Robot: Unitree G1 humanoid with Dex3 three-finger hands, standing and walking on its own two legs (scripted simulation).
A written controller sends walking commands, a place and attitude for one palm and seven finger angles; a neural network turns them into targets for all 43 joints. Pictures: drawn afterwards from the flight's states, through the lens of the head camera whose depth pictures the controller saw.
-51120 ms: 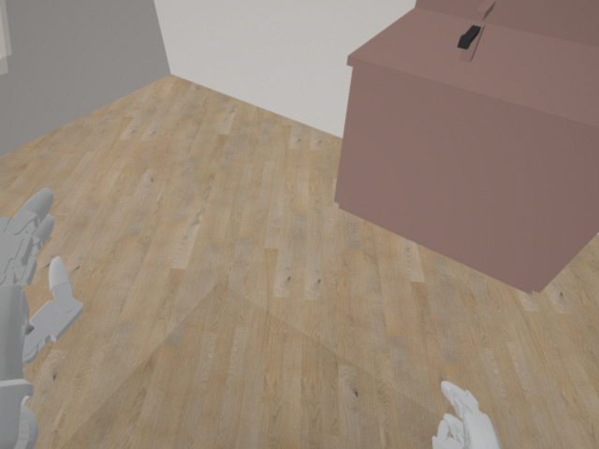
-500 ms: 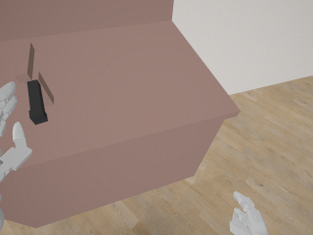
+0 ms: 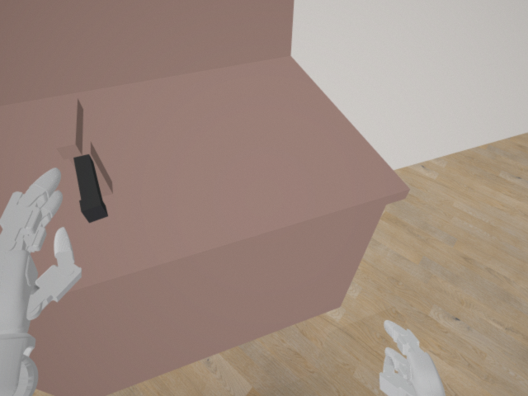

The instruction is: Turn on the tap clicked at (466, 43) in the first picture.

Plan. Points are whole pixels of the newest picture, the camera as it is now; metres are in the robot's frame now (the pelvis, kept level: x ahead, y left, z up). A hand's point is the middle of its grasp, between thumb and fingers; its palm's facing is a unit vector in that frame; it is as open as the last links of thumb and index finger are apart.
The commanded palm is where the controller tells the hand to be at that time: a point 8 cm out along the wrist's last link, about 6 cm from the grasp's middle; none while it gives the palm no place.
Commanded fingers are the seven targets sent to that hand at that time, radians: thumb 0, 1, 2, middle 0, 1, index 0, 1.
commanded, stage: come to a stop and stand still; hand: left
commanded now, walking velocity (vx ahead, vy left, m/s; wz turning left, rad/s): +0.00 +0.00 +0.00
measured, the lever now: (93, 208) +0.35 +0.29 +0.10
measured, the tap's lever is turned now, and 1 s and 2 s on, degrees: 8 8 8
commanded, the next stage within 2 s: look again from close up in 0.60 s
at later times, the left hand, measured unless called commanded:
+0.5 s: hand (11, 253) +0.23 +0.30 +0.17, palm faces +0.39 -0.85 -0.36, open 7.4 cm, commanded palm +0.17 +0.33 +0.18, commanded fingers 0.00 0.90 0.90 -0.20 -0.30 -0.20 -0.30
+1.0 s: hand (18, 264) +0.22 +0.28 +0.17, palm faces +0.40 -0.85 -0.35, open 7.4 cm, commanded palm +0.16 +0.32 +0.18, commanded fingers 0.00 0.90 0.90 -0.20 -0.30 -0.20 -0.30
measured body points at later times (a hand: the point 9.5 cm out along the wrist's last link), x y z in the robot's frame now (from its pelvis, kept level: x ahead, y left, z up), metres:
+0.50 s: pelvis +0.01 +0.05 +0.00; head +0.03 +0.08 +0.45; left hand +0.20 +0.34 +0.19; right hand +0.21 -0.16 -0.05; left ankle +0.02 +0.10 -0.74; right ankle +0.04 -0.06 -0.74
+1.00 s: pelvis +0.01 +0.04 +0.00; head +0.02 +0.05 +0.45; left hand +0.19 +0.33 +0.19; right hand +0.19 -0.18 -0.07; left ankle +0.02 +0.10 -0.74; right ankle +0.04 -0.06 -0.74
